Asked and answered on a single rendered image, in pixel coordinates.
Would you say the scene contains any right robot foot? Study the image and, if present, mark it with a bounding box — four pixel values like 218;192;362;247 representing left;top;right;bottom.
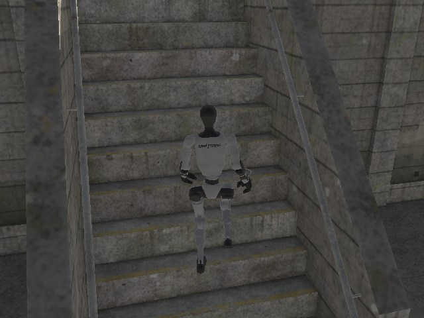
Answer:
223;238;233;248

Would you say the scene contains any right robot hand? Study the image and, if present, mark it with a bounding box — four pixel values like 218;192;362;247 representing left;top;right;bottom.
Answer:
237;178;252;193

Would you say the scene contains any right robot upper arm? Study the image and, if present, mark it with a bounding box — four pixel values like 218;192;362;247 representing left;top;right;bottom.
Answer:
223;133;242;170

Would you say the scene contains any robot left forearm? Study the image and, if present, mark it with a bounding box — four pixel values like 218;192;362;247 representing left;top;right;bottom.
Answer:
180;161;189;178

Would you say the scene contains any robot right forearm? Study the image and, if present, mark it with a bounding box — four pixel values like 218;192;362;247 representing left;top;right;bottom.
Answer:
235;160;249;184

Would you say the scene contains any left robot upper arm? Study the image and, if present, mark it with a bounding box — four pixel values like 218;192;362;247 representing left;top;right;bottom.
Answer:
181;134;196;170

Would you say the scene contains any right robot thigh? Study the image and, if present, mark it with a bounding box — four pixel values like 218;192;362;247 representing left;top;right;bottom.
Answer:
220;184;234;210

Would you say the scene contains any left robot hand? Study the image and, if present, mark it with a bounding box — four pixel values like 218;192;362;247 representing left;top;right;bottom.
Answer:
181;172;197;184

